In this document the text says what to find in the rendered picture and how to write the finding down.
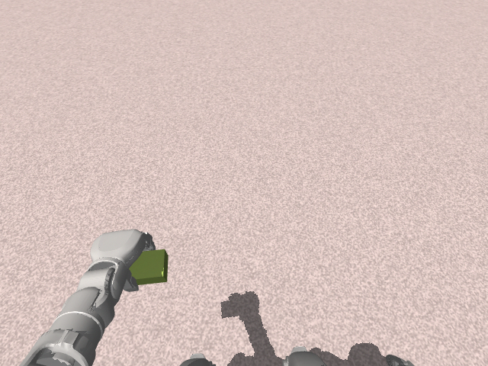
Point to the small box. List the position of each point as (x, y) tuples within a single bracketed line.
[(151, 267)]

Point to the left robot hand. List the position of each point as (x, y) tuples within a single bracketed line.
[(124, 245)]

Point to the left robot arm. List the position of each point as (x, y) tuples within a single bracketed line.
[(79, 327)]

